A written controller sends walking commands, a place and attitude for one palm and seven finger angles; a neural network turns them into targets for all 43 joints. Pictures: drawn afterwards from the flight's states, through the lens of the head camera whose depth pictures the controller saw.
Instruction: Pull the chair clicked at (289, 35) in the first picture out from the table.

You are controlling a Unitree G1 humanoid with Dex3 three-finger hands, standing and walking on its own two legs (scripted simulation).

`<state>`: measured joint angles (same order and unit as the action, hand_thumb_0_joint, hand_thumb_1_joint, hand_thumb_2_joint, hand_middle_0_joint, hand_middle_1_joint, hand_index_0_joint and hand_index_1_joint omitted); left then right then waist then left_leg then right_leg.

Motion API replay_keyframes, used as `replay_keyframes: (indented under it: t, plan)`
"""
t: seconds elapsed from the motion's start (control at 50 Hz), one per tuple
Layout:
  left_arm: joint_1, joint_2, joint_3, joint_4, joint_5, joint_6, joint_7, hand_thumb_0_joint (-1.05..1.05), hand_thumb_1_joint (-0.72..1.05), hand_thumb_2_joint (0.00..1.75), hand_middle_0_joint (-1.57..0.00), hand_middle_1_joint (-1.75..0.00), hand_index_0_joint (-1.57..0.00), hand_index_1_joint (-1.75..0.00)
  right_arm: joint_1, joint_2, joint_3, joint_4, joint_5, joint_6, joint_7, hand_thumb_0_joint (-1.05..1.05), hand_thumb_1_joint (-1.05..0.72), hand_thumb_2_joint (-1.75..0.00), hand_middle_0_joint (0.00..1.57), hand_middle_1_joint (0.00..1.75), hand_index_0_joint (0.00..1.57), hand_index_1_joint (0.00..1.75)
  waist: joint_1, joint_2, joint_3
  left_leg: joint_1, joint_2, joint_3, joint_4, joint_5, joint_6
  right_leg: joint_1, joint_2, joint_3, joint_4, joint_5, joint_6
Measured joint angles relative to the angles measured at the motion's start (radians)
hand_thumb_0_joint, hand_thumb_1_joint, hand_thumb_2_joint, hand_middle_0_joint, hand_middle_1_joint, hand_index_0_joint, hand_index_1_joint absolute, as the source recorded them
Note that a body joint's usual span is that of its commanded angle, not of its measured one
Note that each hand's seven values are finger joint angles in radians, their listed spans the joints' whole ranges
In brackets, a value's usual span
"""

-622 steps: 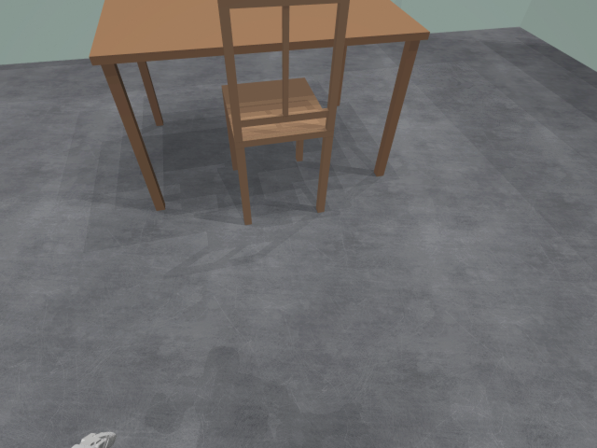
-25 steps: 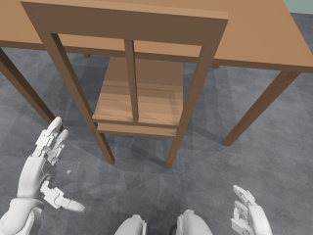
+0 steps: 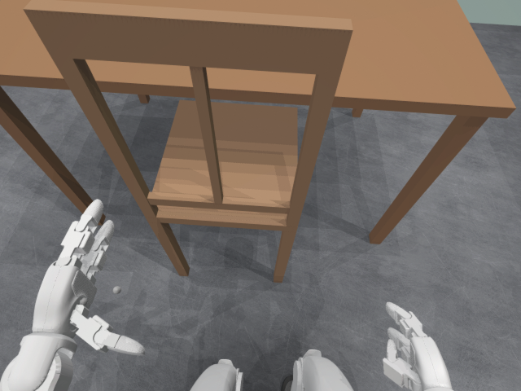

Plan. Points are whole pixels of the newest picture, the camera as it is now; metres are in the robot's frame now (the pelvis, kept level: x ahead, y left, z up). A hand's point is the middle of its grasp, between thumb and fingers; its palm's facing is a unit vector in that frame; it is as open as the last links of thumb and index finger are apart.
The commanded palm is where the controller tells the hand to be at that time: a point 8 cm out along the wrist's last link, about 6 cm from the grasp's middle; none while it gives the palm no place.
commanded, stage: aim the fingers beside a spindle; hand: left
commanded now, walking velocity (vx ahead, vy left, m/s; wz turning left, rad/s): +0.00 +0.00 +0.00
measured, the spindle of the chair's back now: (210, 148) +0.51 +0.12 +0.03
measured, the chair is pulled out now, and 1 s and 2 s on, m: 0.00 0.00 0.00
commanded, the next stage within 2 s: push the fingers through the gap in 1.98 s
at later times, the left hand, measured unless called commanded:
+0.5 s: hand (154, 270) +0.28 +0.17 +0.02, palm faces -0.04 -1.00 -0.05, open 17.0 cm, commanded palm +0.26 +0.22 +0.03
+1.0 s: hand (185, 246) +0.33 +0.14 +0.00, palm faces -0.06 -1.00 -0.03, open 17.0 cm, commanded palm +0.31 +0.18 +0.00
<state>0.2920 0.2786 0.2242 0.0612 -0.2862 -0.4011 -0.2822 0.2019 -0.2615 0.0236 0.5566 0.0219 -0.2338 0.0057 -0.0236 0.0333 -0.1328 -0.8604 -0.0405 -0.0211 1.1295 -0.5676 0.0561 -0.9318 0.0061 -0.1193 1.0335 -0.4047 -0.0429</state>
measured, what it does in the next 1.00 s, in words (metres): stands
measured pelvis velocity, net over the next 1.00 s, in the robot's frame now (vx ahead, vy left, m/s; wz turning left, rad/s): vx -0.01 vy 0.00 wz -0.01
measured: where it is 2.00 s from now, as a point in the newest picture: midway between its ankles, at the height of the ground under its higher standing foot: outside the picture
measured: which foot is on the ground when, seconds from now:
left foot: down 0.00-1.00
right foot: down 0.00-1.00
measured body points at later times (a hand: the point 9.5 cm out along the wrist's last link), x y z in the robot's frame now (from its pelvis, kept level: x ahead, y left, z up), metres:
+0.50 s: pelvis +0.00 -0.01 -0.01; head +0.09 -0.01 +0.43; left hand +0.28 +0.22 +0.03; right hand +0.16 -0.26 -0.10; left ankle -0.01 +0.08 -0.66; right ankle +0.05 -0.10 -0.66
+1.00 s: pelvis -0.01 +0.00 -0.03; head +0.10 +0.00 +0.41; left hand +0.32 +0.19 +0.01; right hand +0.16 -0.25 -0.13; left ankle -0.01 +0.08 -0.66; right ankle +0.05 -0.10 -0.66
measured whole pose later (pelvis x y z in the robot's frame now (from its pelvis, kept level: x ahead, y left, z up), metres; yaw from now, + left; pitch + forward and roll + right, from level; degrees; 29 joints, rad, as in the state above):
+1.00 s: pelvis -0.01 +0.00 -0.03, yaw -1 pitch +22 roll -1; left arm -0.08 0.19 0.09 0.31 -0.17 -0.42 -0.14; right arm 0.20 -0.27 0.02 0.55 0.00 -0.16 0.03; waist -0.03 0.03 -0.15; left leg -1.02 -0.05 0.01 1.24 -0.60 0.05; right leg -1.11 0.00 -0.10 1.17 -0.44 -0.05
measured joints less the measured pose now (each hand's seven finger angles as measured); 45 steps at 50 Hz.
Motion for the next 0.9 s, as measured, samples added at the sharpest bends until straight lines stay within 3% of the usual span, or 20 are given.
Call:
replay_keyframes:
  t: [0.32,0.48,0.9]
  plan:
    - [-0.14,-0.012,-0.006,0.112,0.016,-0.007,0.002,-0.02,-0.5,0.3,-0.07,-0.08,-0.06,-0.08,0.001,-0.015,-0.001,0.009,-0.005,-0.011,-0.003,0.01,-0.9,-0.9,0.2,0.3,0.2,0.3,-0.011,-0.008,-0.002,-0.038,0.005,0.004,0.025,-0.004,-0.013,-0.048,0.003,0.002,0.037,-0.007,-0.015]
    - [-0.152,-0.036,-0.042,0.119,0.034,-0.022,0.033,-0.02,-0.5,0.3,-0.07,-0.08,-0.06,-0.08,0.02,-0.019,-0.006,0.005,-0.008,-0.002,0.007,0.01,-0.9,-0.9,0.2,0.3,0.2,0.3,-0.015,-0.007,-0.011,-0.056,0.003,0.013,0.032,-0.007,-0.011,-0.071,0.001,0.011,0.052,-0.012,-0.014]
    - [-0.329,-0.077,-0.102,0.227,0.096,-0.019,0.119,-0.02,-0.5,0.3,-0.07,-0.08,-0.06,-0.08,-0.002,-0.008,0.0,-0.009,-0.022,0.058,0.019,0.01,-0.9,-0.9,0.2,0.3,0.2,0.3,-0.012,-0.009,-0.016,-0.139,-0.004,0.029,0.098,-0.028,-0.003,-0.161,-0.007,0.023,0.123,-0.03,-0.009]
